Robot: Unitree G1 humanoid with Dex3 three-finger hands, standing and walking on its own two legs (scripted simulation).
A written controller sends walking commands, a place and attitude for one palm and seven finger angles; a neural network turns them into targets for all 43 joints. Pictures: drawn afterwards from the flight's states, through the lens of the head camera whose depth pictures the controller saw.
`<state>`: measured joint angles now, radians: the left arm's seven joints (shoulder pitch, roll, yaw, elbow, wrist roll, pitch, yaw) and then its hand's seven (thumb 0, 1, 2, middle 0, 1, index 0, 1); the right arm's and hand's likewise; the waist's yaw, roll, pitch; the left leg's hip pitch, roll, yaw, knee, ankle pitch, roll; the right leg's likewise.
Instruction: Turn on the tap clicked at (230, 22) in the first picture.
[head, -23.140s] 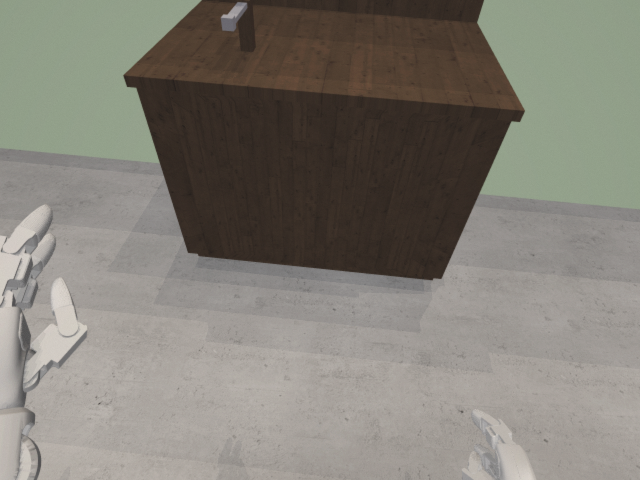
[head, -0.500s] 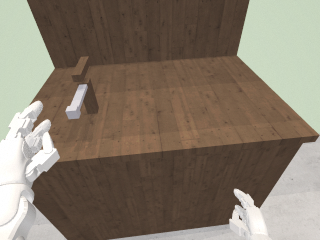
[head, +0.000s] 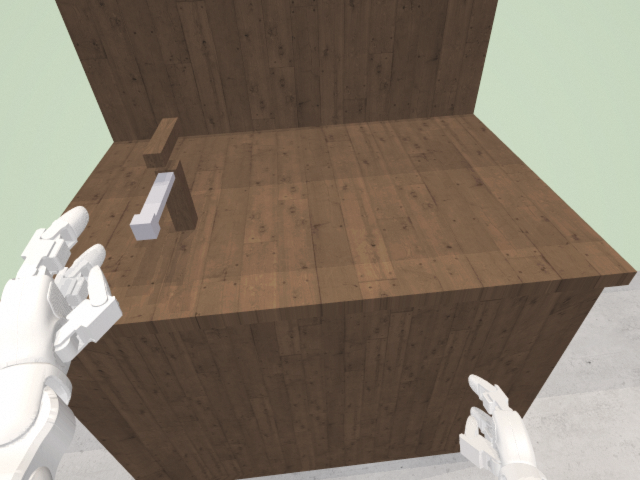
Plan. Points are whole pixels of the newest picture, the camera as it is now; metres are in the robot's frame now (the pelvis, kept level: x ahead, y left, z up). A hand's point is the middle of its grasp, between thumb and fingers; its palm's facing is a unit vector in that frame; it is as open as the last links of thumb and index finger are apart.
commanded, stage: turn the palm inward beside the body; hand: left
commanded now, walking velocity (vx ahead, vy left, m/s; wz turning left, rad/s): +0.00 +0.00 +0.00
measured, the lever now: (145, 226) +0.37 +0.32 +0.15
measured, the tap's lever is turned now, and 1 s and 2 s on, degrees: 0 0 0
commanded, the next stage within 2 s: reach beside the lever's end, fingers flat in 0.06 s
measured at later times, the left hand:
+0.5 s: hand (123, 288) +0.22 +0.25 +0.19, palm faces +0.45 -0.89 -0.09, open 7.4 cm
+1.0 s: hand (125, 277) +0.24 +0.26 +0.18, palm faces +0.49 -0.87 -0.10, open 7.5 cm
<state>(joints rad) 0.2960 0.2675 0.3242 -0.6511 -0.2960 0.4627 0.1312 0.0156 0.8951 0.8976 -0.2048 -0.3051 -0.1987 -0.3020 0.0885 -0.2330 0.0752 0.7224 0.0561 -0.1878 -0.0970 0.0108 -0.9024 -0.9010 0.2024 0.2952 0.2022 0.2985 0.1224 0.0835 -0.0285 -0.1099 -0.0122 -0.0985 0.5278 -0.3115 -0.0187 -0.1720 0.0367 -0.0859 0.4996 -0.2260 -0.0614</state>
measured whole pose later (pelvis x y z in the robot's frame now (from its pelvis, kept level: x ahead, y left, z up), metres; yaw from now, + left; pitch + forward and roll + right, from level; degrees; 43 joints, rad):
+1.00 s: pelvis +0.01 +0.00 +0.00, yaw -1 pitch -3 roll +0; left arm 0.18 0.27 0.37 -0.42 -0.27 0.37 0.13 0.02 0.90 0.90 -0.19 -0.27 -0.19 -0.27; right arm 0.13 -0.23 0.05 0.71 0.05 -0.20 -0.12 0.01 -0.90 -0.90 0.20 0.30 0.20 0.30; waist 0.10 0.07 -0.03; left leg -0.14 -0.02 -0.08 0.52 -0.32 -0.01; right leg -0.22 0.03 -0.07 0.52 -0.25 -0.06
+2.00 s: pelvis +0.02 +0.01 +0.00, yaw -1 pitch +3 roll +0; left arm -0.19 0.42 0.52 0.25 -0.22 0.15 0.01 0.02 0.90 0.90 -0.15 -0.16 -0.15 -0.15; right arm 0.21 -0.26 0.02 0.71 0.06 -0.21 -0.13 0.01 -0.90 -0.90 0.20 0.30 0.20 0.30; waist 0.04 0.05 -0.04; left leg -0.28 -0.02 -0.07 0.56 -0.34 -0.01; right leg -0.36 0.03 -0.06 0.56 -0.25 -0.05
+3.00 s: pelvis +0.03 +0.01 +0.00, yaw -1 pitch +2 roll +0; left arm -0.10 0.33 0.46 0.10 -0.23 0.17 0.06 0.02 0.91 0.90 -0.15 -0.15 -0.15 -0.15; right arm 0.20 -0.25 0.02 0.71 0.06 -0.20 -0.12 0.01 -0.90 -0.90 0.20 0.30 0.20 0.30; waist 0.06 0.05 -0.05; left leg -0.24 -0.02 -0.07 0.54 -0.34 0.00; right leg -0.32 0.03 -0.06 0.54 -0.26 -0.05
